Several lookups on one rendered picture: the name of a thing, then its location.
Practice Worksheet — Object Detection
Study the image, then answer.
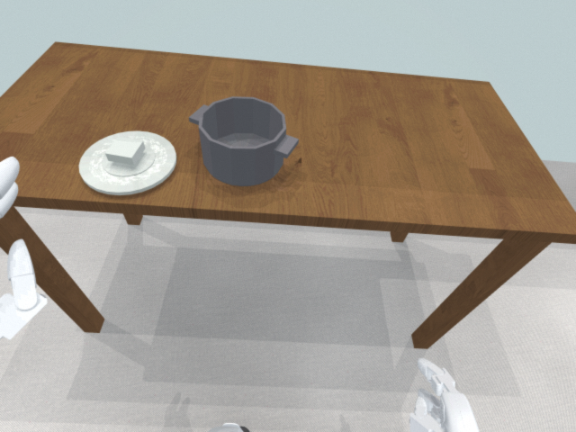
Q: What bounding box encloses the robot left hand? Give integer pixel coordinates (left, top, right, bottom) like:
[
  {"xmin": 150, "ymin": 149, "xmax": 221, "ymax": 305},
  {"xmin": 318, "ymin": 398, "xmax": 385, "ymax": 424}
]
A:
[{"xmin": 0, "ymin": 157, "xmax": 47, "ymax": 340}]

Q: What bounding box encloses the pot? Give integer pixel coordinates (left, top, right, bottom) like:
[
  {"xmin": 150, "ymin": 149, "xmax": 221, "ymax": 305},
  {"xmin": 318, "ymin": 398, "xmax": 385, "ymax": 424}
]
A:
[{"xmin": 189, "ymin": 96, "xmax": 299, "ymax": 186}]

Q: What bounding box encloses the table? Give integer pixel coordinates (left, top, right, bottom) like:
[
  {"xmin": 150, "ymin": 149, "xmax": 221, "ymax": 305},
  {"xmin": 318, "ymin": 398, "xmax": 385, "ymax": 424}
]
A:
[{"xmin": 0, "ymin": 41, "xmax": 576, "ymax": 349}]

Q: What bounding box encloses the robot right hand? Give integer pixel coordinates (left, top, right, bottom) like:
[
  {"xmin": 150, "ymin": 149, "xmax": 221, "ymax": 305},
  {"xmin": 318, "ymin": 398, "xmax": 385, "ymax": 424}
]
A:
[{"xmin": 409, "ymin": 358, "xmax": 480, "ymax": 432}]

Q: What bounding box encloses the knob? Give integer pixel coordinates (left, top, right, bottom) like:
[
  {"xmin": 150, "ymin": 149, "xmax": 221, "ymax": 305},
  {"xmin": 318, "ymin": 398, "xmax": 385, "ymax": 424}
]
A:
[{"xmin": 105, "ymin": 137, "xmax": 145, "ymax": 165}]

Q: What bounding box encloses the lid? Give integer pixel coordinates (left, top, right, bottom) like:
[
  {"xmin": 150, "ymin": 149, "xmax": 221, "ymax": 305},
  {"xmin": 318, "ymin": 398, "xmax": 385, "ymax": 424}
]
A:
[{"xmin": 79, "ymin": 131, "xmax": 176, "ymax": 195}]

